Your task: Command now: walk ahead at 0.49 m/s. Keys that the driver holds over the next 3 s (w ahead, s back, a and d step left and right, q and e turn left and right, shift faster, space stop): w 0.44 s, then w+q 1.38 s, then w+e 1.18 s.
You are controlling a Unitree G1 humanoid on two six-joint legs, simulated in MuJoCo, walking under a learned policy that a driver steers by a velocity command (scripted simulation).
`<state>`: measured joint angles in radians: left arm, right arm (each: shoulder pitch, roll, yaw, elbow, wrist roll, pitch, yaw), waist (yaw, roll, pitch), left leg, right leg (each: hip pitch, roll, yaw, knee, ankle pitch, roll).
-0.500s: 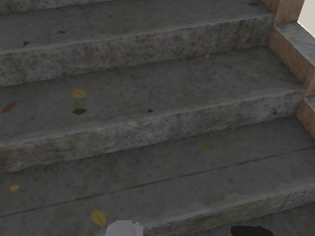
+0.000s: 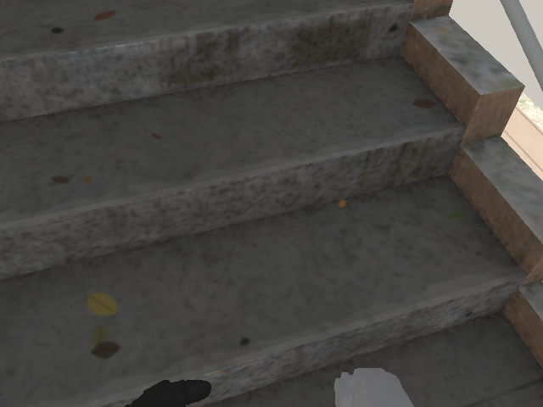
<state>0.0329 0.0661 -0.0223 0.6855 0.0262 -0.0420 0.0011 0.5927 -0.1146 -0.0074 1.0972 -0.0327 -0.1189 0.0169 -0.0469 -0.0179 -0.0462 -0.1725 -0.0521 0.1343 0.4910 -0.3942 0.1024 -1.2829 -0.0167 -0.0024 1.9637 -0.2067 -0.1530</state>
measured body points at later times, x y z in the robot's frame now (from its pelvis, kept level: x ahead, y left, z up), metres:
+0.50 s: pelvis +0.34 -0.02 +0.15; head +0.33 -0.02 +0.60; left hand +0.23 +0.19 +0.00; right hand +0.56 -0.19 +0.07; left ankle +0.41 +0.14 -0.26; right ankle +0.29 -0.06 -0.58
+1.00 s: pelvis +0.67 +0.01 +0.29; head +0.66 +0.01 +0.74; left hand +0.83 +0.25 +0.20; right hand +0.57 -0.18 +0.14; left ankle +0.59 +0.10 -0.43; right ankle +0.79 -0.11 -0.16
